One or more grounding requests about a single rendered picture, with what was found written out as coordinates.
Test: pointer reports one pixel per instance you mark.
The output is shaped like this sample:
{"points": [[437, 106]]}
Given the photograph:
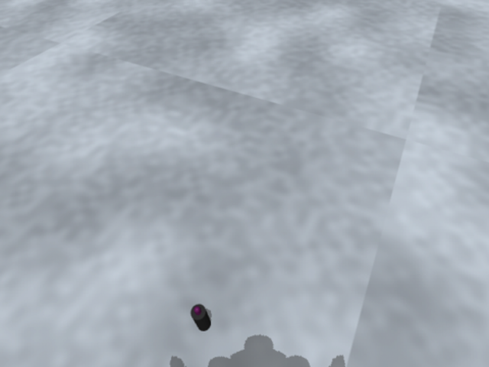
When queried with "bottle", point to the bottle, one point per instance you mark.
{"points": [[201, 317]]}

